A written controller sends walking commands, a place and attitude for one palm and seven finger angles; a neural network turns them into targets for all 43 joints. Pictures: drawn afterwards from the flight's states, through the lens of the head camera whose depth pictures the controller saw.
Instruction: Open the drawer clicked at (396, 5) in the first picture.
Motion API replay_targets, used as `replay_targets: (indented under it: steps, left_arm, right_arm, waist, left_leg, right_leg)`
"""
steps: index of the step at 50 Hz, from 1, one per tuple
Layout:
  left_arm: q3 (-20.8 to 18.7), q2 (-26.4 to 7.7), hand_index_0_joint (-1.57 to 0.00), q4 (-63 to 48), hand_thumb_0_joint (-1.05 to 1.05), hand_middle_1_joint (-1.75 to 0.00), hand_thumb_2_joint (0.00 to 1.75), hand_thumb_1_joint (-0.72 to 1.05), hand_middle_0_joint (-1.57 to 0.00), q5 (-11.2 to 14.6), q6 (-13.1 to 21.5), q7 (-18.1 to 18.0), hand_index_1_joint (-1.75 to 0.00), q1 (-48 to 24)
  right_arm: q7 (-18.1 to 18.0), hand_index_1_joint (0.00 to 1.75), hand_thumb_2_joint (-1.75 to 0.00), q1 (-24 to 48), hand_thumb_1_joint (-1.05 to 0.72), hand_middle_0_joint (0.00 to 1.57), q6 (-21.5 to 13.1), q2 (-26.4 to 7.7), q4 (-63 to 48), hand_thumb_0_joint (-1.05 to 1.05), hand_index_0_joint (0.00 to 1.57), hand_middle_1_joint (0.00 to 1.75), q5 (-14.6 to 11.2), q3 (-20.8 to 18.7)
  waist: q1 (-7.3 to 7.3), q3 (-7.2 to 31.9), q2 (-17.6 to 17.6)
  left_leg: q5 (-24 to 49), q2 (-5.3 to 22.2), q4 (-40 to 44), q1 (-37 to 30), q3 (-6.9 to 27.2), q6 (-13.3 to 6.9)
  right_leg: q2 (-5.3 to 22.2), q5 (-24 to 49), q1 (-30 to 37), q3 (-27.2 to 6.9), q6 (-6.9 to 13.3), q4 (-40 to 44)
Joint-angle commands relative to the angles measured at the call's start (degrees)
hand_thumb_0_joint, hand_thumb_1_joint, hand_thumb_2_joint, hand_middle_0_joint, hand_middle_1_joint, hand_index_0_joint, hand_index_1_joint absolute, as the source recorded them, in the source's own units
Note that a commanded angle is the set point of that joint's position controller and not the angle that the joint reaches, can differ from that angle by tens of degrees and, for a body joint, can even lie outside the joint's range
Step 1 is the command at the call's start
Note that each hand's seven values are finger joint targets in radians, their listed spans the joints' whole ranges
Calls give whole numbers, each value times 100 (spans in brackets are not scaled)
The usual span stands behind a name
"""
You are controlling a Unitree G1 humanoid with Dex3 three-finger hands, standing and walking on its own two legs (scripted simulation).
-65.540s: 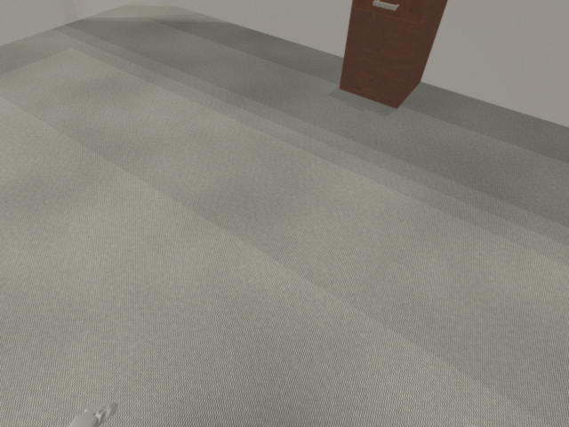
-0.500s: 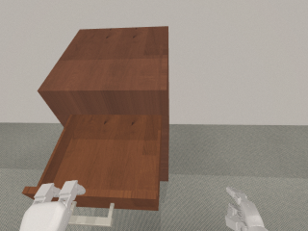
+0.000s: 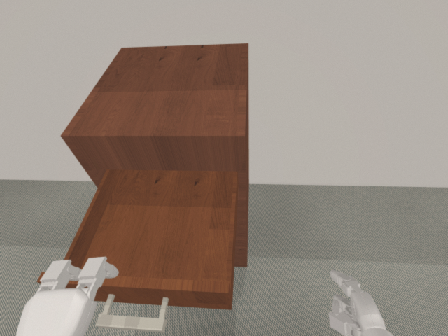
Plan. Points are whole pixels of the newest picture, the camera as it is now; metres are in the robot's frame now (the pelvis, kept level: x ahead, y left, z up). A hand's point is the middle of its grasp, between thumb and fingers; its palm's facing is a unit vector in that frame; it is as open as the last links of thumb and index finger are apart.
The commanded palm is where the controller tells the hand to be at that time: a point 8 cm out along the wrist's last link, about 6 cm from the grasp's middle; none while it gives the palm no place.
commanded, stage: draw the hand back to the body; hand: left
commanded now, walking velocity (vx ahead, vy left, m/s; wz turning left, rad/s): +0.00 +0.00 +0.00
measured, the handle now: (134, 312) +0.18 +0.23 -0.13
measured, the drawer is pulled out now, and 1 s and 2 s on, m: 0.29 0.29 0.29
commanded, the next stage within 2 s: step back with the hand held close in 1.46 s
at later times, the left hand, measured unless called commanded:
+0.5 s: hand (41, 289) +0.15 +0.27 +0.11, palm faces +0.11 -0.21 -0.97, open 13.8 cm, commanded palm +0.12 +0.26 +0.15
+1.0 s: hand (39, 234) +0.19 +0.25 +0.19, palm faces +0.41 -0.81 -0.43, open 10.9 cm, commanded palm +0.14 +0.29 +0.22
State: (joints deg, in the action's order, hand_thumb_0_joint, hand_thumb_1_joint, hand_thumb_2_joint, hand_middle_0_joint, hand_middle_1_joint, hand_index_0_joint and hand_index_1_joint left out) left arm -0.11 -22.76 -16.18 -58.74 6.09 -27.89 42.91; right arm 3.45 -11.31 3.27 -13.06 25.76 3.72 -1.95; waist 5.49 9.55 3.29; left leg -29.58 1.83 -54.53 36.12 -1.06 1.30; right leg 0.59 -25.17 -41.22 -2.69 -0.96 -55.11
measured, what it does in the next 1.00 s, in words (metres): rises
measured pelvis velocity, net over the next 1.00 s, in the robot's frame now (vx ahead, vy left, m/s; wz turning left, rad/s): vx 0.03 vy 0.01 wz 0.06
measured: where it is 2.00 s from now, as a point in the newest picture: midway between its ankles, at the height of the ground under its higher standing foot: outside the picture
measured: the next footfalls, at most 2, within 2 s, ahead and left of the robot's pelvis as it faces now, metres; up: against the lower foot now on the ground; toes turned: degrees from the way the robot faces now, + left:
none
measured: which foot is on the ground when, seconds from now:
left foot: down 0.00-1.00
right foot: down 0.00-1.00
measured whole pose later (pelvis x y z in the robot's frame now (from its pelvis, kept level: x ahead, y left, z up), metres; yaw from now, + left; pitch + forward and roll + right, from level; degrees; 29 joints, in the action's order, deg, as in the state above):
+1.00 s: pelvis +0.03 +0.01 +0.05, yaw +3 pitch -1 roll -1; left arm -13.0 -17.6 -28.9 1.8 4.1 -7.3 35.1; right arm -5.4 -11.9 -9.8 -11.5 33.2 -0.4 1.0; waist 3.6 0.7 4.3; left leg -19.5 1.1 -27.5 7.0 2.1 0.9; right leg 1.9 -16.2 -9.7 1.4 -1.7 -26.9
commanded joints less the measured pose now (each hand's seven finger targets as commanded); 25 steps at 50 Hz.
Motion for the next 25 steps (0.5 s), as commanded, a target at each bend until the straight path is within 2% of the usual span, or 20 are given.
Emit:
replay_targets:
  steps: [1, 2, 4, 5, 6, 8, 9, 10, 11, 13, 14, 15, 16, 17, 19, 20, 21, 23, 24, 25]
  left_arm:
    - [-942, -900, -30, -1145, 0, -120, 30, -50, -30, 258, -144, -199, -120, 13]
    - [-810, -746, -30, -1099, 0, -120, 30, -50, -30, 326, -205, -118, -120, 46]
    - [-782, -710, -30, -897, 0, -120, 30, -50, -30, 489, -380, 94, -120, 176]
    - [-646, -601, -30, -942, 0, -120, 30, -50, -30, 568, -436, 220, -120, 175]
    - [-698, -764, -30, -1028, 0, -120, 30, -50, -30, 579, -493, 341, -120, 28]
    - [-750, -873, -30, -1122, 0, -120, 30, -50, -30, 643, -515, 531, -120, 164]
    - [-764, -943, -30, -1229, 0, -120, 30, -50, -30, 602, -483, 616, -120, 184]
    - [-779, -986, -30, -1350, 0, -120, 30, -50, -30, 612, -424, 671, -120, 235]
    - [-895, -1166, -30, -1448, 0, -120, 30, -50, -30, 560, -387, 696, -120, 145]
    - [-1043, -1266, -30, -1611, 0, -120, 30, -50, -30, 573, -277, 696, -120, 76]
    - [-1187, -1412, -30, -1671, 0, -120, 30, -50, -30, 507, -208, 686, -120, -42]
    - [-1165, -1287, -30, -1661, 0, -120, 30, -50, -30, 523, -142, 673, -120, 22]
    - [-1322, -1454, -30, -1732, 0, -120, 30, -50, -30, 501, -83, 647, -120, -113]
    - [-1358, -1399, -30, -1731, 0, -120, 30, -50, -30, 534, -50, 621, -120, -57]
    - [-1528, -1473, -30, -1794, 0, -120, 30, -50, -30, 605, -36, 583, -120, -118]
    - [-1417, -1276, -30, -1764, 0, -120, 30, -50, -30, 674, -46, 598, -120, -35]
    - [-1505, -1379, -30, -1812, 0, -120, 30, -50, -30, 724, -45, 614, -120, -165]
    - [-1486, -1249, -30, -1647, 0, -120, 30, -50, -30, 892, -151, 695, -120, -12]
    - [-505, 1033, -30, -1026, 0, -118, 32, -47, -30, 4791, -301, 1279, -118, -45]
    - [-616, 476, -29, -1655, 0, -115, 33, -43, -29, 5103, -190, 1480, -115, -326]
  right_arm:
    - [-115, 30, -90, 602, -90, 20, -275, -525, -888, 0, 20, 30, -95, -203]
    - [-148, 30, -90, 656, -90, 20, -270, -525, -873, 0, 20, 30, -139, -218]
    - [-163, 30, -90, 683, -90, 20, -282, -531, -838, 0, 20, 30, -194, -188]
    - [-224, 30, -90, 756, -90, 20, -271, -514, -836, 0, 20, 30, -247, -212]
    - [-225, 30, -90, 751, -90, 20, -290, -552, -844, 0, 20, 30, -232, -164]
    - [-276, 30, -90, 807, -90, 20, -315, -523, -837, 0, 20, 30, -261, -157]
    - [-260, 30, -90, 763, -90, 20, -351, -522, -838, 0, 20, 30, -249, -121]
    - [-285, 30, -90, 772, -90, 20, -362, -495, -834, 0, 20, 30, -265, -140]
    - [-265, 30, -90, 739, -90, 20, -368, -519, -854, 0, 20, 30, -223, -94]
    - [-307, 30, -90, 721, -90, 20, -356, -507, -842, 0, 20, 30, -221, -122]
    - [-269, 30, -90, 653, -90, 20, -365, -528, -839, 0, 20, 30, -165, -78]
    - [-297, 30, -90, 686, -90, 20, -346, -494, -807, 0, 20, 30, -190, -131]
    - [-265, 30, -90, 630, -90, 20, -350, -524, -825, 0, 20, 30, -150, -108]
    - [-279, 30, -90, 649, -90, 20, -337, -520, -821, 0, 20, 30, -160, -137]
    - [-256, 30, -90, 602, -90, 20, -326, -543, -818, 0, 20, 30, -162, -132]
    - [-289, 30, -90, 650, -90, 20, -315, -527, -805, 0, 20, 30, -204, -194]
    - [-274, 30, -90, 626, -90, 20, -324, -564, -809, 0, 20, 30, -192, -173]
    - [-322, 30, -90, 692, -90, 20, -312, -557, -772, 0, 20, 30, -248, -211]
    - [-547, 30, -90, 114, -90, 20, -661, -248, -836, 0, 20, 30, -554, -105]
    - [-718, 30, -90, 257, -90, 20, -936, -331, -905, 0, 20, 30, -593, -108]
  waist:
    - [-190, 555, -340]
    - [-189, 371, -268]
    - [-179, 413, -511]
    - [-145, 191, -631]
    - [-140, 352, -711]
    - [-48, 221, -731]
    - [-45, 321, -613]
    - [19, 199, -516]
    - [2, 286, -479]
    - [27, 26, -289]
    - [-12, 116, -245]
    - [26, -143, -78]
    - [-11, 28, -103]
    - [7, -117, 25]
    - [-25, 67, 53]
    - [-9, -74, 111]
    - [-50, 111, 14]
    - [-43, -11, -111]
    - [-631, -292, -221]
    - [-461, -279, -115]
  left_leg:
    - [1468, -216, 801, -780, -17, -270]
    - [1384, -182, 913, -710, -29, -280]
    - [1507, -163, 1042, -720, -48, -293]
    - [1405, -128, 1160, -625, -34, -316]
    - [1457, -142, 1231, -680, -37, -332]
    - [1502, -153, 1372, -754, -31, -340]
    - [1622, -156, 1379, -914, -69, -352]
    - [1660, -147, 1423, -926, -77, -356]
    - [1727, -158, 1429, -1045, -62, -342]
    - [1722, -138, 1496, -1101, -41, -318]
    - [1826, -160, 1462, -1263, -44, -309]
    - [1725, -124, 1510, -1221, -44, -309]
    - [1806, -145, 1472, -1352, -28, -289]
    - [1753, -122, 1506, -1329, -18, -286]
    - [1897, -132, 1556, -1485, 0, -251]
    - [1831, -87, 1608, -1407, -8, -258]
    - [1944, -100, 1603, -1486, 2, -256]
    - [1925, -82, 1717, -1436, 23, -254]
    - [1853, 153, 2031, -2240, 151, -360]
    - [1902, 170, 2116, -2213, 176, -344]
  right_leg:
    - [-98, 1095, 503, 113, 380, 1167]
    - [-81, 1133, 666, 209, 358, 1215]
    - [-61, 1264, 887, 223, 305, 1308]
    - [-59, 1307, 1097, 278, 291, 1390]
    - [-31, 1335, 1184, 245, 262, 1443]
    - [-11, 1417, 1411, 166, 280, 1587]
    - [-9, 1481, 1404, 137, 267, 1592]
    - [1, 1575, 1506, 159, 284, 1628]
    - [-6, 1470, 1404, 114, 280, 1658]
    - [-4, 1450, 1429, 67, 324, 1783]
    - [-14, 1366, 1269, 24, 331, 1771]
    - [-17, 1382, 1356, 118, 341, 1817]
    - [-19, 1313, 1216, 34, 349, 1821]
    - [-9, 1306, 1282, 142, 347, 1827]
    - [-19, 1280, 1278, 142, 344, 1821]
    - [-28, 1317, 1392, 281, 330, 1830]
    - [-16, 1378, 1369, 276, 307, 1822]
    - [-18, 1454, 1562, 306, 286, 1920]
    - [-33, 1221, 2180, 711, 220, 1838]
    - [25, 1134, 2300, 698, 182, 1899]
